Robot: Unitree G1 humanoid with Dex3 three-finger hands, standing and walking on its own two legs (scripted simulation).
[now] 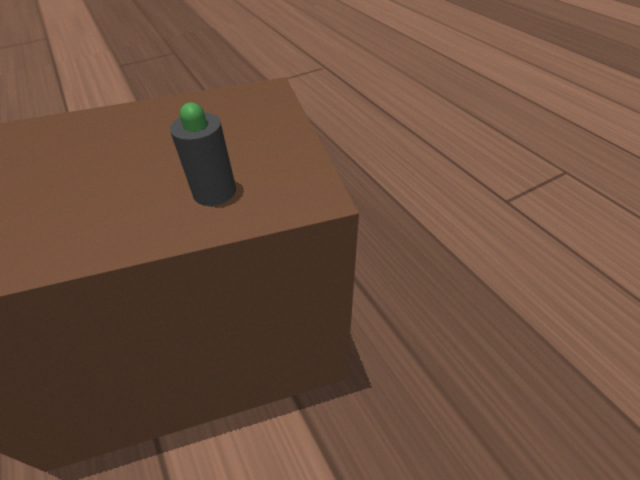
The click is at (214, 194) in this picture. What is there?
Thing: necked bottle
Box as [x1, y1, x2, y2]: [170, 102, 235, 205]
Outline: 189,102 181,107 180,116 171,124 170,131 194,199 197,202 205,205 219,204 229,199 235,191 235,185 220,122 215,115 206,113 202,110 199,105
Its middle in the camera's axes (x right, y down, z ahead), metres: -0.21 -0.16 +0.70
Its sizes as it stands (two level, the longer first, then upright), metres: 0.084 0.084 0.185
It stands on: a support 0.75 m high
